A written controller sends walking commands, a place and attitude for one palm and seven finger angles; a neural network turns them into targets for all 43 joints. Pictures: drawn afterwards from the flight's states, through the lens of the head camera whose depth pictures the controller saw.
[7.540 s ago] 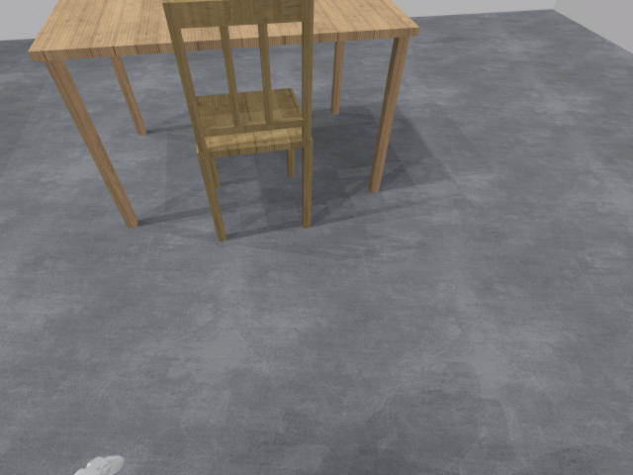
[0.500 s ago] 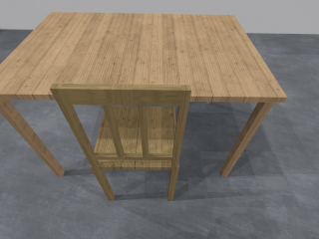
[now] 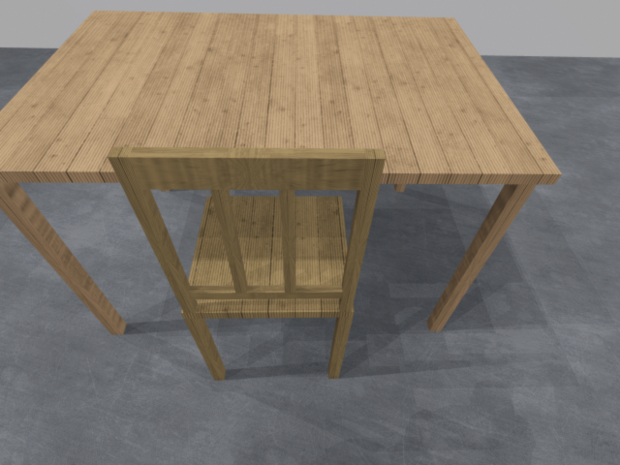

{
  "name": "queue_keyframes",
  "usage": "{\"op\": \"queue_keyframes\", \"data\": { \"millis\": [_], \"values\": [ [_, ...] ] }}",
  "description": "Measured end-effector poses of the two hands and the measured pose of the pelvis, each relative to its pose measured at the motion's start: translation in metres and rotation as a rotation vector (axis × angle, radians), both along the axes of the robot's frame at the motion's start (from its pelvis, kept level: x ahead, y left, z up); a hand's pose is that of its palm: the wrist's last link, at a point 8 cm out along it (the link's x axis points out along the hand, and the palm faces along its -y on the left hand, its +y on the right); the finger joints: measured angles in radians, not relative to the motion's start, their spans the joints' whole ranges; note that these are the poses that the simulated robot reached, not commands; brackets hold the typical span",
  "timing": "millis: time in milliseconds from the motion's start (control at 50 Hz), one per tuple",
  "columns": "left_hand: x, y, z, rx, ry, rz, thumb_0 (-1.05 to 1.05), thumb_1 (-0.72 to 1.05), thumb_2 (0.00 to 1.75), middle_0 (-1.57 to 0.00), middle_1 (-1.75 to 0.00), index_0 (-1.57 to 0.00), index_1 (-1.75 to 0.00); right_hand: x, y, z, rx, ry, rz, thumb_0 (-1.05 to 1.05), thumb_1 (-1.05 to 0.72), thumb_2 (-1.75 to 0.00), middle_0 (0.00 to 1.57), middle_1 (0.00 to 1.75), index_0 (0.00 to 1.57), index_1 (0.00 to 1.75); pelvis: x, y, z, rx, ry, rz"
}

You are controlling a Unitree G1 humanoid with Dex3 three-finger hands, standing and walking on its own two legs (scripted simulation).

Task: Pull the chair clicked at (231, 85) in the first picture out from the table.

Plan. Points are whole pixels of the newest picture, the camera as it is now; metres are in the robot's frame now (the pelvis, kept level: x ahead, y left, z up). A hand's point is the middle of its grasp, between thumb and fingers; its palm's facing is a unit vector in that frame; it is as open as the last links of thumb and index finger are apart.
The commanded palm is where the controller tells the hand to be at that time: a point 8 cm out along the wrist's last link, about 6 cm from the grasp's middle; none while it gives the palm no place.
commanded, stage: look again from close up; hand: left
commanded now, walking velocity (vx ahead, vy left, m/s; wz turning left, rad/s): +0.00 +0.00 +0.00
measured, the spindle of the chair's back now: (232, 245) +0.49 +0.17 -0.08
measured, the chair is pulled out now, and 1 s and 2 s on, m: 0.00 0.00 0.00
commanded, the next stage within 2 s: shuffle to correct the standing spot in 0.24 s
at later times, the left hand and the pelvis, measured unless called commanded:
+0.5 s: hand out of the picture -0.01 +0.17 -0.18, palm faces +0.00 -0.98 -0.17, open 7.4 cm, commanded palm none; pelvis +0.01 +0.00 +0.00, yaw +0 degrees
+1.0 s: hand out of the picture +0.03 +0.15 -0.17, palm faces +0.08 -0.98 -0.19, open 7.4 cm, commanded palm none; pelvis +0.04 -0.02 +0.00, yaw +2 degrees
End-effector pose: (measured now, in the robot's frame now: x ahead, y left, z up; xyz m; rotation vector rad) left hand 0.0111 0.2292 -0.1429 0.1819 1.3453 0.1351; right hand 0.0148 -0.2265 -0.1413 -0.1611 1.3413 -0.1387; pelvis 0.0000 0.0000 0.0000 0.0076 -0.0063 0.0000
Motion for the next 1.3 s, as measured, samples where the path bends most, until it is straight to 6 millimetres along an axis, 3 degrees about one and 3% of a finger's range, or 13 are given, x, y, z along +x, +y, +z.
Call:
{"op": "queue_keyframes", "data": {
  "millis": [240,580,760,920,1100,1160,1300],
  "values": [
    [-0.019,-0.002,-0.002,-0.013,0.072,0.011,0.0,0.91,0.9,-0.2,-0.3,-0.2,-0.3,0.0,0.002,0.002,-0.005,0.026,-0.009,0.0,-0.92,-0.89,0.2,0.3,0.2,0.3,0.004,0.002,0.002,0.002,-0.001,-0.008],
    [-0.027,-0.015,-0.007,-0.03,0.103,0.051,0.0,0.91,0.9,-0.2,-0.3,-0.2,-0.3,0.008,-0.002,-0.005,0.011,0.055,0.002,0.0,-0.91,-0.89,0.2,0.3,0.2,0.3,0.018,-0.007,-0.003,0.012,0.013,0.026],
    [-0.037,-0.032,-0.014,-0.043,0.173,0.11,0.0,0.91,0.9,-0.2,-0.3,-0.2,-0.3,0.036,-0.012,-0.009,-0.017,0.059,0.02,0.01,-0.92,-0.89,0.2,0.3,0.2,0.3,0.044,-0.016,-0.01,-0.001,0.01,0.039],
    [-0.007,-0.039,-0.004,-0.042,0.107,0.123,0.01,0.91,0.9,-0.2,-0.3,-0.2,-0.3,0.065,-0.016,0.001,-0.033,-0.001,0.025,0.0,-0.92,-0.89,0.2,0.3,0.2,0.3,0.046,-0.017,0.001,0.003,0.008,0.039],
    [0.018,-0.015,-0.003,0.022,-0.025,0.037,0.0,0.91,0.9,-0.2,-0.3,-0.2,-0.3,0.083,-0.016,0.0,-0.016,-0.138,0.025,0.0,-0.91,-0.89,0.2,0.3,0.2,0.3,0.022,-0.012,-0.007,-0.006,0.025,0.014],
    [0.025,-0.002,-0.004,0.026,-0.07,0.013,0.0,0.91,0.89,-0.2,-0.3,-0.2,-0.3,0.078,-0.011,0.004,-0.024,-0.189,0.02,0.0,-0.91,-0.89,0.2,0.3,0.2,0.3,0.013,-0.005,-0.009,-0.003,0.001,0.018],
    [0.033,0.021,0.004,0.041,-0.178,0.008,0.01,0.91,0.9,-0.2,-0.3,-0.2,-0.3,0.043,0.004,-0.001,-0.013,-0.146,0.051,0.0,-0.91,-0.89,0.2,0.3,0.2,0.3,-0.01,0.008,-0.011,-0.019,-0.023,0.036]
  ]
}}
